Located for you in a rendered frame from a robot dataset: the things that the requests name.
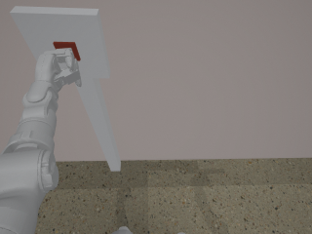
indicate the robot left shin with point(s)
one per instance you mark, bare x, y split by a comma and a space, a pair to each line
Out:
123, 228

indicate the robot left upper arm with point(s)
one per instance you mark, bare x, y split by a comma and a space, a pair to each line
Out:
25, 179

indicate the left robot hand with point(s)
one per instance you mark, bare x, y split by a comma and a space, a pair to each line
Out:
47, 68

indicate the left robot forearm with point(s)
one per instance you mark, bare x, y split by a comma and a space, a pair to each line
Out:
38, 121

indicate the button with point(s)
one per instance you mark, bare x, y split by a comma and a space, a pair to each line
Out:
72, 45

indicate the panel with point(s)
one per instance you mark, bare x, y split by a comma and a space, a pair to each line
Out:
40, 27

